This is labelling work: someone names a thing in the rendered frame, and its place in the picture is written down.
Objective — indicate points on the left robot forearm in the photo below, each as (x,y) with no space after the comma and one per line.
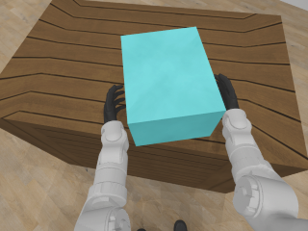
(109,183)

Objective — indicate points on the right robot foot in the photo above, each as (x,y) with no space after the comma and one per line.
(180,225)

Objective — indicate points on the robot left upper arm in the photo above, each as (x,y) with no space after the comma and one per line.
(112,218)

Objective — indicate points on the robot right upper arm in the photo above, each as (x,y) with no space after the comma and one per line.
(267,204)

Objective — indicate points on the robot right hand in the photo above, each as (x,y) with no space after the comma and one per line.
(227,92)

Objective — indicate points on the carton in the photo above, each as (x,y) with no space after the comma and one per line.
(171,93)

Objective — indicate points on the robot left hand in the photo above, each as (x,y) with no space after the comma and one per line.
(110,110)

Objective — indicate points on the pedestal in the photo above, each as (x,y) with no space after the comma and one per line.
(54,88)

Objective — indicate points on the right robot forearm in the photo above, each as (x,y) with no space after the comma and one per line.
(243,151)

